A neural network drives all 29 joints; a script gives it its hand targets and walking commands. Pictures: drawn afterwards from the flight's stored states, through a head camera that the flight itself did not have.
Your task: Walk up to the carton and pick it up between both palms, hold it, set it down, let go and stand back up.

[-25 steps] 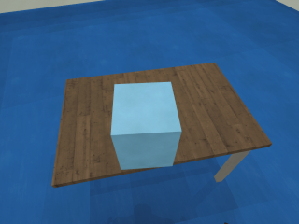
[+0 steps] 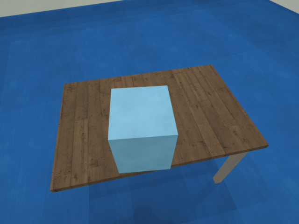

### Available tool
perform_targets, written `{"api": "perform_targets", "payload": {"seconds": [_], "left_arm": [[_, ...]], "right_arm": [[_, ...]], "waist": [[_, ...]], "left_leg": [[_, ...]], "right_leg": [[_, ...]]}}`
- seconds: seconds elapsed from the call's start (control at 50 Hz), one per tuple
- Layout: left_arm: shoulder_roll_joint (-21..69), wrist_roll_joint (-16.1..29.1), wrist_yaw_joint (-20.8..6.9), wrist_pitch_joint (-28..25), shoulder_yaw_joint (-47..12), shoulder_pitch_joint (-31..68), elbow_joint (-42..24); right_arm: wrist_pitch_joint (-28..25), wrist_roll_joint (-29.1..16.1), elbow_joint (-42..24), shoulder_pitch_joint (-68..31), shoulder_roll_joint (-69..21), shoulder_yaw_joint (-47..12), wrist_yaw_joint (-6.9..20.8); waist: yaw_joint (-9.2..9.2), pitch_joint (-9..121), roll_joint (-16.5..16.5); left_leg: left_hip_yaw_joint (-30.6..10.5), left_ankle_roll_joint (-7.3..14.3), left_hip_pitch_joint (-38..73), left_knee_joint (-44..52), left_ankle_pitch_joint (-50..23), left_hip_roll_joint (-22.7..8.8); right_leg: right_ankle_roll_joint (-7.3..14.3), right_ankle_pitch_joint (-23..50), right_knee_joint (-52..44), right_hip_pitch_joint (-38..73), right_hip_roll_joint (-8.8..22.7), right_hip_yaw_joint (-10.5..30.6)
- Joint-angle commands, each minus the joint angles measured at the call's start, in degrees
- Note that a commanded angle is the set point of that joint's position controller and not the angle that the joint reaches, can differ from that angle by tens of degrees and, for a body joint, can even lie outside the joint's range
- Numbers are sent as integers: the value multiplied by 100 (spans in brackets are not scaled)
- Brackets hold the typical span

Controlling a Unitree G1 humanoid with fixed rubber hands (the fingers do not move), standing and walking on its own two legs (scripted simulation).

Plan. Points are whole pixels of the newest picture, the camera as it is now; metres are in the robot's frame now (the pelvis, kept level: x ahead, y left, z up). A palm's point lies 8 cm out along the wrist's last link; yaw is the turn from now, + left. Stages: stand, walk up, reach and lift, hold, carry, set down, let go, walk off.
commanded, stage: stand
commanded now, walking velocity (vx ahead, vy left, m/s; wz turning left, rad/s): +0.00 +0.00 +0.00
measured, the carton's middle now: (142, 131) +0.44 +0.05 -0.09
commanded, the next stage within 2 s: none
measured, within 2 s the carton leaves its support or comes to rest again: neither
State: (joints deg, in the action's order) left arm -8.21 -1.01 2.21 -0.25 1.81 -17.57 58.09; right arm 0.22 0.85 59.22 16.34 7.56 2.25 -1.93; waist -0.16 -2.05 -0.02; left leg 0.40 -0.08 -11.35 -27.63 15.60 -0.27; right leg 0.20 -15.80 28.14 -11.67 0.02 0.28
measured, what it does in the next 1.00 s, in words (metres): stands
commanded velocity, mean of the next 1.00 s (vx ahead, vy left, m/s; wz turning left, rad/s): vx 0.00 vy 0.00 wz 0.00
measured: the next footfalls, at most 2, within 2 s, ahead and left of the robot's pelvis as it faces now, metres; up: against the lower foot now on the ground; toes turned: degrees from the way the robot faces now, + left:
none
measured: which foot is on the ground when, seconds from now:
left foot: down 0.00-1.00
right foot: down 0.00-1.00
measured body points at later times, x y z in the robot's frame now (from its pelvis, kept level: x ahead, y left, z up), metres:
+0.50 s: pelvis -0.01 +0.00 +0.00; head +0.00 -0.01 +0.45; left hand -0.03 +0.20 -0.16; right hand -0.02 -0.21 -0.16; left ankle -0.01 +0.12 -0.74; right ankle -0.01 -0.12 -0.74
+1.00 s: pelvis -0.02 -0.01 +0.00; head -0.01 +0.00 +0.45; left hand -0.04 +0.19 -0.16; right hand -0.05 -0.21 -0.16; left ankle -0.01 +0.12 -0.74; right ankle -0.01 -0.12 -0.74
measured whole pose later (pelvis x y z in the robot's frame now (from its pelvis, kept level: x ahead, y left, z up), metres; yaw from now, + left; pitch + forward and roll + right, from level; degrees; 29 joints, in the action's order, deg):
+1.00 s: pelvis -0.02 -0.01 +0.00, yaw +0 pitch -1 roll +0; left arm -5.4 -0.8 2.2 -0.5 1.3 -18.4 65.1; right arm 0.0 0.8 65.9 18.4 5.2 1.0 -2.4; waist 0.0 -1.9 0.0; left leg 0.0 -0.8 -11.4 -25.6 13.1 -1.0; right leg 0.7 -12.9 25.2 -11.2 -0.7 -0.2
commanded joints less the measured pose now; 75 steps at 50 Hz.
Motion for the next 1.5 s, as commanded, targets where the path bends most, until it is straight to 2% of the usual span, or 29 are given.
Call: {"api": "perform_targets", "payload": {"seconds": [0.0, 0.04, 0.06, 0.08, 0.14, 0.2, 0.26, 0.3, 0.34, 0.36, 0.42, 0.46, 0.5, 0.54, 0.56, 0.6, 0.68, 0.7, 0.72, 0.74, 0.84, 0.92, 0.94, 0.96, 1.06, 1.18, 1.22, 1.34, 1.48], "left_arm": [[-542, -2, 41, -93, 96, -382, -19], [-563, 10, 40, -75, 120, -236, 25], [-442, 21, 27, -75, 92, -314, 73], [-471, 9, 23, -74, 87, -258, 134], [-325, 36, 31, -63, 54, -421, 270], [-399, 34, 50, -60, 70, -407, 374], [-263, 32, 49, -60, 34, -363, 438], [-230, 21, 40, -52, 37, -379, 473], [-279, 16, 49, -51, 41, -310, 512], [-323, 10, 60, -51, 48, -436, 523], [-232, 8, 53, -55, 26, -339, 535], [-187, 6, 51, -64, 20, -337, 589], [-213, 24, 33, -70, 43, -419, 594], [-176, 6, 48, -46, 20, -332, 593], [-182, 13, 41, -43, 19, -515, 629], [-112, 12, 41, -31, -13, -496, 670], [-223, 14, 46, -33, 30, -402, 637], [-193, 31, 39, -36, 27, -439, 623], [-225, -5, 38, -28, 37, -503, 651], [-185, 19, 37, -20, 11, -434, 645], [-214, 19, 30, -36, 25, -469, 616], [-180, 12, 15, -58, 14, -598, 661], [-150, 6, 28, -52, 14, -536, 651], [-27, 27, 16, -58, -6, -610, 672], [-239, -6, 18, -49, 28, -506, 592], [-152, 0, 5, -55, 7, -450, 603], [-178, 6, 2, -59, 3, -533, 642], [-92, 31, 22, -61, -30, -560, 652], [-109, 32, 21, -59, -51, -593, 696]], "right_arm": [[-92, -6, -57, 258, 420, 58, -25], [-93, 0, 30, 237, 446, 68, -39], [-96, 4, 34, 176, 425, 53, -41], [-85, -4, 109, 279, 354, 40, -44], [-86, -3, 245, 355, 377, 39, -45], [-58, -8, 321, 342, 350, 33, -49], [-55, -8, 410, 436, 223, -4, -92], [-45, 13, 377, 238, 436, 47, -60], [-50, -21, 465, 377, 293, 19, -56], [-52, -4, 510, 439, 294, 11, -62], [-27, 15, 570, 488, 288, 18, -69], [-27, -5, 562, 502, 147, -26, -69], [-24, 4, 582, 466, 166, -34, -69], [-27, -13, 582, 463, 225, -25, -77], [-24, -15, 579, 455, 253, -25, -78], [-47, 2, 560, 540, 209, -46, -56], [-68, 3, 583, 501, 152, -63, -69], [-69, 9, 616, 517, 166, -90, -64], [-50, 14, 626, 609, 144, -74, -65], [-61, 9, 621, 624, 190, -66, -61], [-36, -7, 626, 619, 159, -68, -83], [-54, 6, 616, 618, 184, -60, -85], [-52, -10, 611, 745, 91, -92, -67], [-45, 6, 652, 711, 151, -68, -61], [-46, 17, 602, 671, 137, -72, -69], [-54, -1, 574, 668, 94, -67, -73], [-66, 11, 581, 752, 164, -71, -65], [-96, -2, 573, 759, 185, -79, -62], [-112, -10, 610, 765, 148, -99, -58]], "waist": [[16, -24, 49], [13, -65, -140], [64, -133, -19], [-1, -67, 99], [47, -209, -156], [40, -219, 93], [16, -291, 90], [42, -206, -104], [-32, -332, 106], [22, -202, -9], [-48, -314, -138], [-73, -292, 56], [-2, -181, -114], [-40, -370, 34], [57, -302, -72], [0, -278, 153], [-2, -347, -70], [23, -311, -265], [26, -341, 1], [9, -305, 50], [2, -305, 40], [59, -304, 63], [-29, -251, 160], [51, -311, 22], [15, -300, -240], [-5, -272, 159], [-25, -277, -130], [7, -198, 44], [29, -325, -35]], "left_leg": [[-373, 230, 102, 454, -975, -404], [-351, 229, 76, 545, -956, -393], [-368, 222, -39, 515, -956, -420], [-361, 210, 94, 550, -1012, -385], [-349, 171, -1, 578, -882, -385], [-313, 147, 25, 570, -825, -362], [-326, 137, 9, 595, -888, -391], [-312, 149, 70, 630, -727, -392], [-298, 133, 162, 598, -718, -380], [-358, 145, 118, 650, -597, -414], [-298, 144, 157, 645, -711, -402], [-326, 115, 103, 612, -835, -439], [-292, 113, 17, 640, -652, -389], [-329, 102, -119, 704, -599, -383], [-337, 118, -64, 689, -566, -380], [-301, 74, 52, 626, -604, -386], [-303, 86, -129, 679, -604, -379], [-344, 118, -107, 689, -549, -396], [-352, 94, -204, 696, -485, -390], [-362, 105, -157, 693, -474, -403], [-318, 106, -143, 666, -442, -354], [-354, 120, -182, 663, -487, -410], [-334, 95, -201, 659, -400, -404], [-336, 82, -175, 633, -509, -377], [-379, 106, -283, 737, -298, -421], [-383, 117, -191, 669, -468, -383], [-380, 116, -199, 687, -483, -412], [-411, 152, -146, 725, -524, -411], [-422, 158, -197, 780, -506, -416]], "right_leg": [[186, 1066, -538, -9, 412, 361], [211, 1010, -522, 12, 424, 371], [179, 1027, -538, 27, 429, 338], [186, 1022, -539, 13, 429, 338], [174, 913, -555, -20, 392, 334], [164, 799, -642, -27, 399, 338], [171, 847, -656, 18, 421, 368], [164, 742, -689, -24, 425, 370], [158, 605, -775, -217, 414, 399], [144, 539, -790, -127, 381, 320], [167, 627, -785, -235, 429, 409], [177, 812, -783, -111, 414, 364], [178, 686, -755, -15, 404, 394], [187, 539, -807, -65, 433, 383], [148, 558, -796, -12, 403, 361], [146, 439, -845, -230, 416, 372], [187, 465, -851, -149, 423, 393], [183, 511, -813, -108, 412, 399], [164, 359, -803, -65, 397, 340], [166, 338, -849, -144, 404, 357], [184, 141, -948, -218, 449, 439], [188, 285, -921, -128, 450, 416], [207, 197, -901, -130, 418, 415], [188, 239, -910, -190, 452, 451], [163, 379, -791, -138, 401, 363], [164, 168, -919, -216, 426, 378], [179, 447, -787, -194, 408, 370], [175, 509, -799, -99, 400, 410], [163, 567, -790, -89, 404, 393]]}}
